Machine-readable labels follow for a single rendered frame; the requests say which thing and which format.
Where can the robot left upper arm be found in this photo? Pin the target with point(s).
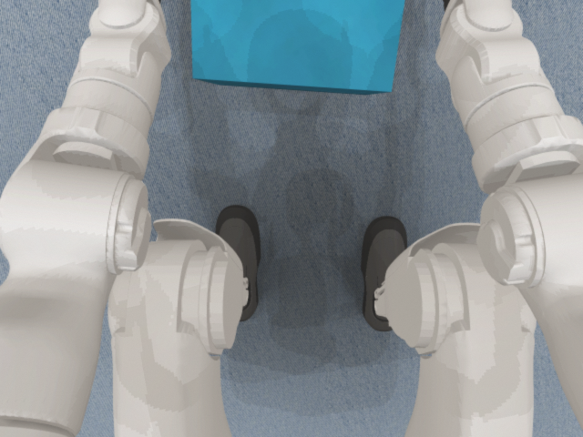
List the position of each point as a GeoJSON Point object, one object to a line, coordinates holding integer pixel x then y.
{"type": "Point", "coordinates": [67, 232]}

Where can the right robot forearm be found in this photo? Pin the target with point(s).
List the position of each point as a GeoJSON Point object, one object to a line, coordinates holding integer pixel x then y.
{"type": "Point", "coordinates": [507, 106]}

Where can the robot right upper arm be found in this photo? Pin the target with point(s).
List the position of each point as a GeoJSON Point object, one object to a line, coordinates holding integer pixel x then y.
{"type": "Point", "coordinates": [531, 236]}

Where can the robot left shin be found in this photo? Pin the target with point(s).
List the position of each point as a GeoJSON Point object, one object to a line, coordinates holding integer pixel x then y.
{"type": "Point", "coordinates": [173, 228]}

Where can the carton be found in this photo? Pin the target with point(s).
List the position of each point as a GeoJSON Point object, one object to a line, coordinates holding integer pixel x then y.
{"type": "Point", "coordinates": [334, 46]}

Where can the left robot forearm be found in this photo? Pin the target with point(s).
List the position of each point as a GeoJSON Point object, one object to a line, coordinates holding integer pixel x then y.
{"type": "Point", "coordinates": [112, 97]}

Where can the robot left thigh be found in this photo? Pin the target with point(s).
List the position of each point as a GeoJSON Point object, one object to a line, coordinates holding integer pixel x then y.
{"type": "Point", "coordinates": [183, 304]}

